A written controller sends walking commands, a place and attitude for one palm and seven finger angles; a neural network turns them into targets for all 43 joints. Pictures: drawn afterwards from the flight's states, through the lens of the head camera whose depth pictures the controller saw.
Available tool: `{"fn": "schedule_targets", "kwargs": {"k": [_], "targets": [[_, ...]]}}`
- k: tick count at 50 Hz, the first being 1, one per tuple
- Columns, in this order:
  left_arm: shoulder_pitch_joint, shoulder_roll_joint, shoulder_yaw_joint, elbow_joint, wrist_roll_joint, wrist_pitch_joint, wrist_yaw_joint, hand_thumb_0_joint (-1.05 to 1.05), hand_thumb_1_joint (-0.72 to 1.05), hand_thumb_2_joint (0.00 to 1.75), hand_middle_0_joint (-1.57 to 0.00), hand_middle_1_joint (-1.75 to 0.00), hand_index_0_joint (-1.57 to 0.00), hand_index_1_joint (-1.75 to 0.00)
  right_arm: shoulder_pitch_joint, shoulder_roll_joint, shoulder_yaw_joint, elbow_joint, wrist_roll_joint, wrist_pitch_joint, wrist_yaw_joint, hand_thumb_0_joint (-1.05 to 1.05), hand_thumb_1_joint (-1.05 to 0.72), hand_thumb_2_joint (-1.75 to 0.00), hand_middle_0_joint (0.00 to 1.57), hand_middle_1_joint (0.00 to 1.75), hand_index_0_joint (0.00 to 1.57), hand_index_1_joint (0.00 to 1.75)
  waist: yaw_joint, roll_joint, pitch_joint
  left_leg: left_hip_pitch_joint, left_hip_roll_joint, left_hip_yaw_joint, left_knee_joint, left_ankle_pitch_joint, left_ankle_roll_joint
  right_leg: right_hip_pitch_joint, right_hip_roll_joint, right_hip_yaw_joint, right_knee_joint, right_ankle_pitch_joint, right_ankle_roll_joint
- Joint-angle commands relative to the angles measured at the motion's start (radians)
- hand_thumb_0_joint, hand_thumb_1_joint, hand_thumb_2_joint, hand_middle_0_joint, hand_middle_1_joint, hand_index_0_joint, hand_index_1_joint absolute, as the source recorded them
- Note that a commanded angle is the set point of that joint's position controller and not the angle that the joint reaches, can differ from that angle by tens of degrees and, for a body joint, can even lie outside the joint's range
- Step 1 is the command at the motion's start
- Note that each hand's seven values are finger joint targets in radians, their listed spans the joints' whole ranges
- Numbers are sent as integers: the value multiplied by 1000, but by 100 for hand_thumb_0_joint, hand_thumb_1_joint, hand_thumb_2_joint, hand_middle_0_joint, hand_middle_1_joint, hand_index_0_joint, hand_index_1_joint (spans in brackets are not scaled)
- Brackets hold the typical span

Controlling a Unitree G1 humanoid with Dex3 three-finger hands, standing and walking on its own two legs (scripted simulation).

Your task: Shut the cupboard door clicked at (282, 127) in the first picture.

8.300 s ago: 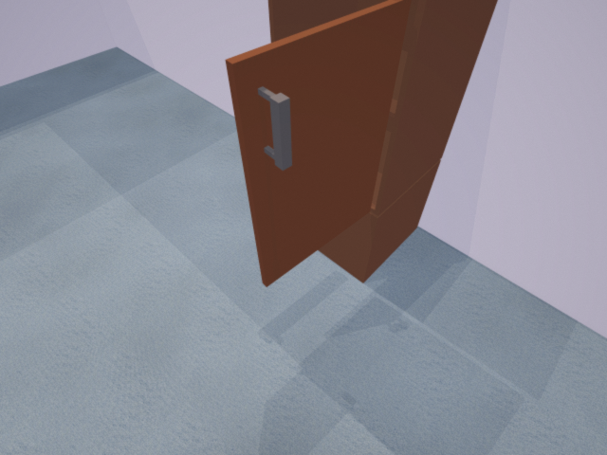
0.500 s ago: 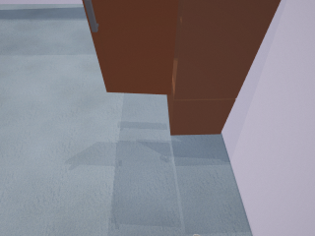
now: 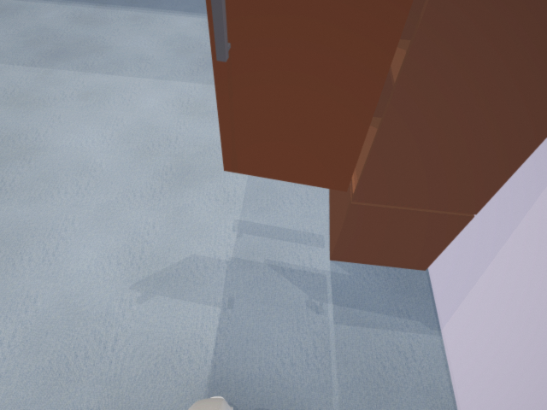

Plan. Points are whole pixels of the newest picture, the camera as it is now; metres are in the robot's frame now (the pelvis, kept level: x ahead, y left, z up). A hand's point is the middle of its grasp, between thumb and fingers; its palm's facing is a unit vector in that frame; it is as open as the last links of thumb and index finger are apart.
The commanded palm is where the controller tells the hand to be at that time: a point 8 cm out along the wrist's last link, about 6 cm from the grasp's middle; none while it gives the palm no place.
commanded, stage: take the last steps up to it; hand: left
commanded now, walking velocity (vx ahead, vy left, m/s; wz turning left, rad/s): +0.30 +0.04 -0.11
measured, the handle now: (223, 24) +0.79 +0.19 +0.15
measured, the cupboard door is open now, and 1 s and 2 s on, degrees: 85 85 85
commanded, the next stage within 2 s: come to a stop and stand still in 0.56 s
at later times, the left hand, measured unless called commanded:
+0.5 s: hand (195, 315) +0.28 +0.17 -0.14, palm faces -0.02 -0.98 -0.22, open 7.3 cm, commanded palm none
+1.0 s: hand (184, 284) +0.35 +0.21 -0.16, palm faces -0.03 -0.98 -0.22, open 7.3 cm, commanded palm none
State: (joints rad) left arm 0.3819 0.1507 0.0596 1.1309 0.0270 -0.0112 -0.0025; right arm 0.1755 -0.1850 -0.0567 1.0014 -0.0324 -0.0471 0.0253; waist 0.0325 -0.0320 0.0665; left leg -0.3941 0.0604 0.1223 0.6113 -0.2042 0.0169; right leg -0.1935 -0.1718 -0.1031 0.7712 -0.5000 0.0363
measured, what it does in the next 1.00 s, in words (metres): walks ahead: right foot, then left foot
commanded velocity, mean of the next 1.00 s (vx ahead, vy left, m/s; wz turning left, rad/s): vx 0.06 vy -0.02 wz -0.02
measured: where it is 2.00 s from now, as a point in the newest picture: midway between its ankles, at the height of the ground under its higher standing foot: (277, 387)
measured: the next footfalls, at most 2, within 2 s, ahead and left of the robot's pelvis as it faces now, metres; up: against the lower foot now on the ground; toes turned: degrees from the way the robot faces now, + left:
right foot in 0.36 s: +0.23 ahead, -0.10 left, +0.00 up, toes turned -11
left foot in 0.72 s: +0.39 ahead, +0.14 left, +0.00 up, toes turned +3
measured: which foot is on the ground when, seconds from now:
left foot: down 0.00-0.36, up 0.38-0.70, down 0.72-1.00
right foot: up 0.00-0.34, down 0.36-0.72, up 0.74-1.00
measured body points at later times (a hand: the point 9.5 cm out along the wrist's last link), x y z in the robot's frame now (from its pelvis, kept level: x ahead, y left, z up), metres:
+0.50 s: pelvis +0.19 +0.00 +0.01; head +0.22 -0.03 +0.46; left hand +0.28 +0.22 -0.12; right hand +0.14 -0.22 -0.16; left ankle +0.14 +0.12 -0.65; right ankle +0.19 -0.10 -0.72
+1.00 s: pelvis +0.29 +0.02 +0.01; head +0.34 +0.02 +0.46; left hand +0.35 +0.26 -0.15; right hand +0.37 -0.22 -0.14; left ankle +0.35 +0.13 -0.72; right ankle +0.26 -0.11 -0.67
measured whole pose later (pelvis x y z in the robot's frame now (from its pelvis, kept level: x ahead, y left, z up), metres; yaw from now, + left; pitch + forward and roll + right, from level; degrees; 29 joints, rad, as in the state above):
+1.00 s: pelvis +0.29 +0.02 +0.01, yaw -6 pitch +0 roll -1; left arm 0.20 0.18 0.07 1.02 0.01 0.06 0.03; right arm 0.09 -0.16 -0.04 1.01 -0.03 0.02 -0.04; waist 0.01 0.01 0.10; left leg -0.33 0.09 0.13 0.53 -0.20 0.02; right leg -0.41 -0.02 -0.03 0.93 -0.51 0.01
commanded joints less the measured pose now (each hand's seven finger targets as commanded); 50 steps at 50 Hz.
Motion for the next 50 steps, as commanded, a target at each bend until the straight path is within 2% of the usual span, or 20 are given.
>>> {"fn": "schedule_targets", "kwargs": {"k": [1,3,6,14,16,17,18,19,22,24,27,30,33,34,36,37,38,40,45,50], "targets": [[-175,65,9,-137,-5,-40,-4,0,90,90,-20,-30,-20,-30,261,-163,-32,32,1,-6,-45,0,-90,-90,20,30,20,30,-118,235,-73,352,326,-400,-390,-154,161,-519,29,82,511,75,-63],[-144,41,6,-115,1,-33,-14,0,90,90,-20,-30,-20,-30,211,-100,-9,28,-1,-26,-49,0,-90,-90,20,30,20,30,-71,140,-25,282,276,-263,-406,30,135,-456,13,82,431,147,-51],[-122,23,3,-111,0,-19,-16,0,90,90,-20,-30,-20,-30,195,-82,-7,36,0,-36,-50,0,-90,-90,20,30,20,30,-39,140,-42,281,244,-138,-415,178,145,-375,24,60,243,195,-42],[-203,53,10,-165,1,-13,-21,0,90,90,-20,-30,-20,-30,180,-110,-8,64,-5,-12,-37,0,-90,-90,20,30,20,30,-14,87,35,199,218,-95,-393,-3,137,-147,90,-12,-113,263,-53],[-88,93,23,-129,4,-25,-16,0,90,90,-20,-30,-20,-30,168,-101,-1,73,1,-10,-35,0,-90,-90,20,30,20,30,45,28,-2,146,144,-34,-206,57,83,59,116,-17,-243,297,-75],[33,157,38,-95,8,-37,-9,0,90,90,-20,-30,-20,-30,167,-73,2,67,13,-13,-30,0,-90,-90,20,30,20,30,95,-93,-59,12,54,36,31,33,39,251,-3,156,-319,240,-129],[138,249,57,-64,1,-44,1,0,90,90,-20,-30,-20,-30,180,-42,6,39,18,-14,-23,0,-90,-90,20,30,20,30,105,-303,-99,-208,-67,84,337,-304,-9,410,-234,518,-472,269,-245],[139,247,56,-65,-13,-50,9,0,90,90,-20,-30,-20,-30,123,-76,2,25,17,-7,-24,0,-90,-90,20,30,20,30,113,-288,-99,-257,-44,-49,536,-378,-7,353,-283,617,-532,316,-288],[-65,130,23,-126,-14,-57,21,0,90,90,-20,-30,-20,-30,85,-34,2,37,13,4,-23,0,-90,-90,20,30,20,30,13,-66,-22,-211,55,-129,523,-160,-28,119,-188,318,-544,423,-230],[-90,100,10,-118,-10,-70,19,0,90,90,-20,-30,-20,-30,143,-1,8,58,10,18,-21,0,-90,-90,20,30,20,30,-31,-97,-45,-121,56,-94,395,-128,-48,55,-139,171,-542,563,-202],[-80,115,18,-100,-6,-74,13,0,90,90,-20,-30,-20,-30,137,32,12,58,14,22,-14,0,-90,-90,20,30,20,30,-34,-64,-54,-64,27,-35,181,-92,-59,73,-98,93,-524,655,-198],[-62,140,19,-72,-5,-69,10,0,90,90,-20,-30,-20,-30,88,30,14,38,15,10,-8,0,-90,-90,20,30,20,30,-16,-109,-50,-21,-4,-11,40,-52,-52,93,-90,90,-495,628,-185],[-87,144,15,-59,-11,-53,11,0,90,90,-20,-30,-20,-30,128,-8,15,55,10,-1,-13,0,-90,-90,20,30,20,30,-55,-86,-29,170,-34,18,-122,60,-42,-11,-59,66,-428,488,-140],[-80,117,5,-54,-12,-46,15,0,90,90,-20,-30,-20,-30,180,-41,13,75,8,-9,-19,0,-90,-90,20,30,20,30,-77,-9,-56,284,-4,-32,-172,180,-32,-56,-15,44,-320,484,-110],[1,40,-21,-55,-25,-28,30,0,90,90,-20,-30,-20,-30,251,-159,3,80,2,-4,-46,0,-90,-90,20,30,20,30,-72,269,-163,386,293,-303,-185,722,113,-122,113,-17,-84,20,-28],[14,42,-28,-44,-25,-11,38,0,90,90,-20,-30,-20,-30,199,-151,12,72,6,6,-60,0,-90,-90,20,30,20,30,-57,238,-164,339,317,-298,-213,803,152,-97,119,29,-17,-119,-17],[8,50,-26,-33,-26,7,41,0,90,90,-20,-30,-20,-30,158,-157,14,65,8,14,-74,0,-90,-90,20,30,20,30,-50,290,-158,316,319,-310,-224,855,161,-108,107,55,40,-131,-12],[-25,78,-20,-36,-22,25,40,0,90,90,-20,-30,-20,-30,102,-154,8,55,13,32,-86,0,-90,-90,20,30,20,30,-51,250,-83,276,311,-268,-201,933,177,-151,97,81,88,-102,-16],[-75,87,13,-113,-12,61,30,0,90,90,-20,-30,-20,-30,60,-187,-31,16,7,60,-96,0,-90,-90,20,30,20,30,-51,135,-127,250,335,-241,-213,704,199,-223,131,105,237,-59,-23],[-66,66,18,-161,-6,59,23,0,90,90,-20,-30,-20,-30,-29,-172,-39,-28,-1,65,-77,0,-90,-90,20,30,20,30,-22,217,-122,139,280,-182,-234,383,148,-131,136,63,53,28,-30]]}}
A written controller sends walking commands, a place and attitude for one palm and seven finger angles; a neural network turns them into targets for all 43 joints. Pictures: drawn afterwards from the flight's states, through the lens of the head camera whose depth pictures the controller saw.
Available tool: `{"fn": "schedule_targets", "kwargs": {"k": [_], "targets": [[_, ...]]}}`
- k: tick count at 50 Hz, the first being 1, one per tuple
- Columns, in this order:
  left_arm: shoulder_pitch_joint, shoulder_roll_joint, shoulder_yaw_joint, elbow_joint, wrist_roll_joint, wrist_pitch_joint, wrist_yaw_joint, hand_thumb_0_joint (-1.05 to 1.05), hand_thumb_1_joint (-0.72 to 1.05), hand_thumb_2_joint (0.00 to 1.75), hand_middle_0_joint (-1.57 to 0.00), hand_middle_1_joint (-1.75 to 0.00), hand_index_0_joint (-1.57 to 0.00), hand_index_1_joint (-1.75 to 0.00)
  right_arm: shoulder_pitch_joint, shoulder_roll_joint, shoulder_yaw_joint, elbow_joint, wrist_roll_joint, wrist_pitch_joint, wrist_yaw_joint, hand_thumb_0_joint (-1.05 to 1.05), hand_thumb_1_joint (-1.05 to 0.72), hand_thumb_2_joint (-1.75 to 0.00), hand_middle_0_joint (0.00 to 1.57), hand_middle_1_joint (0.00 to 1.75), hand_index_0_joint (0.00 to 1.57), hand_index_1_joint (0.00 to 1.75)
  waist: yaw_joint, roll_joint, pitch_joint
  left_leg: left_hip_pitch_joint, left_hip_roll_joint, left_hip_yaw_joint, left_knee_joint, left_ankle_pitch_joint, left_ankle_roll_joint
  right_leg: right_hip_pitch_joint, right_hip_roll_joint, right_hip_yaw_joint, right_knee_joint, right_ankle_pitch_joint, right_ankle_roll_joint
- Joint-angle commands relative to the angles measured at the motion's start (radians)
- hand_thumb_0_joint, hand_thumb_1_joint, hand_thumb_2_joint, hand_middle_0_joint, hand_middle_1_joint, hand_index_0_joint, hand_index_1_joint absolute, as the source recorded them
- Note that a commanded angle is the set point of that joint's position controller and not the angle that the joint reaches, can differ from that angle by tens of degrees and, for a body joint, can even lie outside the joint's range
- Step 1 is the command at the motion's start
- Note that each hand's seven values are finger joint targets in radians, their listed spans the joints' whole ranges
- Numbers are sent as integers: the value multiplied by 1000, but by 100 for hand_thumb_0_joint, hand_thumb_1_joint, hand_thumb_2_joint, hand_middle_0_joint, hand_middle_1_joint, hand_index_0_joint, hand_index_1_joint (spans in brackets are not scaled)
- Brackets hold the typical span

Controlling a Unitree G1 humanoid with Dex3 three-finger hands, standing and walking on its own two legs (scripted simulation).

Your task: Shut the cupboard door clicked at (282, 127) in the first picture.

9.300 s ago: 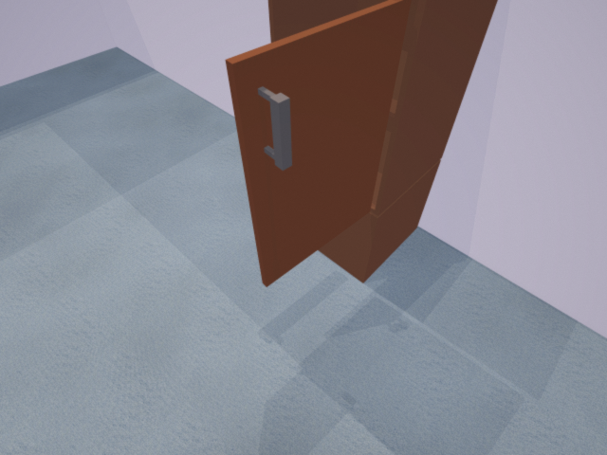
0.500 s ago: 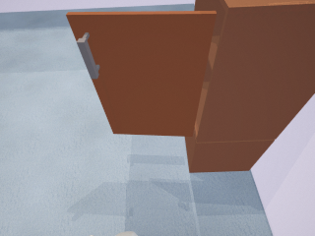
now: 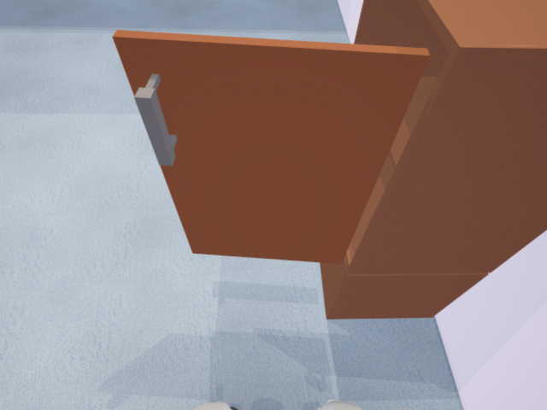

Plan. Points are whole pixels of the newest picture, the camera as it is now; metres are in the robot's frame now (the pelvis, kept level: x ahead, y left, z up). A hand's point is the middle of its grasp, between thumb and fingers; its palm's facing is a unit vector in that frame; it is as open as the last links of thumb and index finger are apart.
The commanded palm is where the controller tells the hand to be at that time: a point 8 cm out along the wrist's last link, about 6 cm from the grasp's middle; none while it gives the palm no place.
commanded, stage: come to a stop and stand still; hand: left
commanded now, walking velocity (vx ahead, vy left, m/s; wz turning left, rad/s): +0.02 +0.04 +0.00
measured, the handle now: (161, 121) +0.48 +0.21 +0.14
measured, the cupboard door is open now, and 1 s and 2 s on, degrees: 85 85 85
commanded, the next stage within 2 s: look again from close up in 0.56 s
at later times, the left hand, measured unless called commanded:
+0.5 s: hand out of the picture +0.03 +0.14 -0.17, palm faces +0.06 -0.98 -0.18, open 7.2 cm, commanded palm none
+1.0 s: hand out of the picture +0.05 +0.19 -0.15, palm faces -0.01 -0.95 -0.31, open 7.3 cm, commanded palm none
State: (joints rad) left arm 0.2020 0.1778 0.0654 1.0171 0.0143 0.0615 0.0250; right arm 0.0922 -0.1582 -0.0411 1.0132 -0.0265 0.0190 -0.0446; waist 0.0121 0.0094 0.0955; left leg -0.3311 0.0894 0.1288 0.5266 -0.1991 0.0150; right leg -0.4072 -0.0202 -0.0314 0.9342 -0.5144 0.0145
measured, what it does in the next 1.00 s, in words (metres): steps on the spot: right foot, then left foot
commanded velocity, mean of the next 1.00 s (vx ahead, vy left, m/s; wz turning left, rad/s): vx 0.00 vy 0.00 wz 0.00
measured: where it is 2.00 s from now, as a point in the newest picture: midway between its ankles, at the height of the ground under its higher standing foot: outside the picture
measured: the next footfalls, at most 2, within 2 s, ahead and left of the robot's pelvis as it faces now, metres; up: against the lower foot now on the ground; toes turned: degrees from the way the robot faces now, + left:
right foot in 0.10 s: +0.07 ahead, -0.14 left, +0.00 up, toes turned -3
left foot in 0.34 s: +0.01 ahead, +0.07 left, +0.00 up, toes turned +4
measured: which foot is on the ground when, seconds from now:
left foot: down 0.00-0.10, up 0.12-0.32, down 0.34-1.00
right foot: up 0.00-0.08, down 0.10-1.00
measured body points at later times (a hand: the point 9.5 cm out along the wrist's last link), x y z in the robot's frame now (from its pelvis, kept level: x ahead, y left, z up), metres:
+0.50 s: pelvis +0.00 -0.04 +0.01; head +0.01 -0.03 +0.45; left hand +0.03 +0.19 -0.16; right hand +0.00 -0.26 -0.15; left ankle -0.03 +0.07 -0.74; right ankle +0.00 -0.15 -0.74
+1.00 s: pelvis -0.02 -0.03 +0.00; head -0.03 -0.03 +0.45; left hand +0.05 +0.24 -0.13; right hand +0.07 -0.31 -0.13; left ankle -0.03 +0.07 -0.74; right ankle +0.00 -0.15 -0.74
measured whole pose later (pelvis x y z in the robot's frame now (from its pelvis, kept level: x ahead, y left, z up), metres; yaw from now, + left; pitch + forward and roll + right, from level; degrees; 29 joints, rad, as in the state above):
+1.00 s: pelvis -0.02 -0.03 +0.00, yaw +0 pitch -2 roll +0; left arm 0.19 0.29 -0.01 1.02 0.02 -0.01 0.02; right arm 0.13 -0.30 -0.01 1.03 -0.01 -0.01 0.00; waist 0.00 0.00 0.03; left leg -0.16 0.00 0.07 0.45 -0.25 0.02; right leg -0.21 -0.03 -0.04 0.46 -0.21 0.01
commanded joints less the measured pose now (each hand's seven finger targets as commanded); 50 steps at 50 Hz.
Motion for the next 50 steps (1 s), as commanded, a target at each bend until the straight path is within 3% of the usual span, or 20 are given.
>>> {"fn": "schedule_targets", "kwargs": {"k": [1,3,4,5,6,8,9,13,15,17,18,20,24,25,26,28,31,38,43,50], "targets": [[136,41,12,-45,5,-16,-5,0,90,90,-20,-30,-20,-30,46,-205,-55,-45,-5,1,-1,0,-90,-90,20,30,20,30,11,171,-170,54,239,-187,-145,293,134,142,-17,-18,-192,107,-8],[181,67,12,-36,11,-28,-4,0,90,90,-20,-30,-20,-30,52,-189,-57,-51,6,8,10,0,-90,-90,20,30,20,30,27,94,-161,-17,161,-148,-69,85,73,259,-17,-33,-424,297,-8],[158,126,18,-51,21,-38,1,0,90,90,-20,-30,-20,-30,79,-138,-54,-57,14,12,17,0,-90,-90,20,30,20,30,16,-85,-126,-78,61,-98,45,-102,15,245,-130,130,-576,318,-45],[85,189,20,-70,25,-48,2,0,90,90,-20,-30,-20,-30,94,-66,-37,-70,18,20,28,0,-90,-90,20,30,20,30,-9,-301,-69,-91,-55,-29,167,-297,-38,137,-294,278,-680,298,-129],[55,207,9,-93,22,-45,-1,0,90,90,-20,-30,-20,-30,67,-77,-36,-79,16,31,37,0,-90,-90,20,30,20,30,9,-187,-69,-24,-71,-78,302,-348,-32,16,-334,275,-715,219,-174],[-10,171,2,-84,18,-57,1,0,90,90,-20,-30,-20,-30,62,-90,-40,-65,11,41,33,0,-90,-90,20,30,20,30,-12,-283,-30,-81,-60,-128,424,-310,-23,31,-275,261,-685,320,-181],[-27,152,-5,-81,15,-60,0,0,90,90,-20,-30,-20,-30,92,-93,-39,-47,13,36,33,0,-90,-90,20,30,20,30,-26,-261,-32,-82,-59,-123,440,-272,-28,65,-246,204,-661,394,-173],[24,148,-7,-44,9,-74,7,0,90,90,-20,-30,-20,-30,135,-60,-16,-12,20,12,25,0,-90,-90,20,30,20,30,-13,-148,-117,1,-64,-85,130,-236,-46,260,-221,141,-543,725,-175],[25,135,-14,-15,-5,-77,7,0,90,90,-20,-30,-20,-30,187,-50,-7,33,19,-4,21,0,-90,-90,20,30,20,30,-27,-110,-137,152,-59,-99,-135,-10,-41,243,-184,122,-489,662,-121],[63,82,-23,-9,-16,-74,3,0,90,90,-20,-30,-20,-30,171,-115,-3,37,8,-26,12,0,-90,-90,20,30,20,30,10,70,-156,186,91,-225,-144,299,21,224,-92,65,-491,506,-39],[58,77,-25,-2,-13,-72,4,0,90,90,-20,-30,-20,-30,162,-126,-1,41,8,-27,5,0,-90,-90,20,30,20,30,10,39,-152,158,94,-214,-125,294,24,259,-82,56,-515,482,-32],[38,79,-26,18,-10,-60,4,0,90,90,-20,-30,-20,-30,168,-102,4,66,11,-28,2,0,-90,-90,20,30,20,30,9,151,-116,128,70,-202,-166,278,18,292,-75,32,-503,449,-30],[52,76,-31,54,-11,-61,-1,0,90,90,-20,-30,-20,-30,187,-87,11,82,12,-24,5,0,-90,-90,20,30,20,30,6,39,-58,100,38,-187,-217,46,2,278,-83,55,-570,376,-39],[37,282,-40,-43,7,-81,10,0,90,90,-20,-30,-20,-30,150,-242,-10,-26,4,-39,9,0,-90,-90,20,30,20,30,-25,102,40,110,-24,-197,-215,163,9,203,-40,64,-501,349,-61],[62,217,-17,-50,2,-79,15,0,90,90,-20,-30,-20,-30,132,-234,-36,-42,-1,-63,7,0,-90,-90,20,30,20,30,1,109,-57,105,48,-221,-138,110,27,181,-76,70,-474,279,-64],[78,174,-26,-60,3,-91,15,0,90,90,-20,-30,-20,-30,151,-173,-31,-55,6,-58,6,0,-90,-90,20,30,20,30,-14,12,-175,119,16,-198,-84,17,31,220,-93,95,-509,321,-74],[64,182,-33,-64,3,-100,16,0,90,90,-20,-30,-20,-30,179,-155,-19,-54,4,-42,20,0,-90,-90,20,30,20,30,-34,-138,-92,89,-30,-155,-50,-49,13,152,-134,170,-597,192,-85],[41,238,-28,-56,-2,-108,12,0,90,90,-20,-30,-20,-30,105,-237,-18,-45,12,-60,22,0,-90,-90,20,30,20,30,-19,0,-91,134,11,-173,-112,130,26,207,-105,95,-510,484,-65],[-3,265,-34,-55,-1,-99,6,0,90,90,-20,-30,-20,-30,44,-276,-8,-40,12,-51,31,0,-90,-90,20,30,20,30,-16,-12,-38,124,11,-179,-167,22,24,175,-106,107,-562,345,-53],[-41,285,-41,-54,3,-93,-1,0,90,90,-20,-30,-20,-30,9,-304,2,-30,13,-52,38,0,-90,-90,20,30,20,30,-12,-9,-79,138,19,-184,-206,-6,23,207,-106,95,-583,322,-43]]}}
